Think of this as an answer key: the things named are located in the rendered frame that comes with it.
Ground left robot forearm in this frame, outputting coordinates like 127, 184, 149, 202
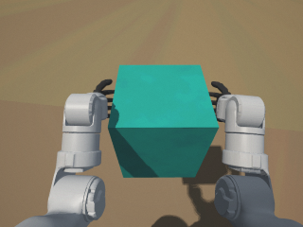
47, 92, 108, 210

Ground robot left hand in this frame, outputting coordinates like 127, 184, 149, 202
93, 79, 115, 118

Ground left robot upper arm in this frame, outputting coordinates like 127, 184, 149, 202
15, 174, 106, 227

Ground robot right hand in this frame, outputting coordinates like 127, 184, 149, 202
208, 81, 231, 122

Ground carton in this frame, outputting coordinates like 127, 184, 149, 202
108, 64, 219, 178

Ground right robot forearm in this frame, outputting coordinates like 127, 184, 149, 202
216, 95, 275, 211

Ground right robot upper arm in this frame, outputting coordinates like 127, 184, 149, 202
214, 174, 303, 227

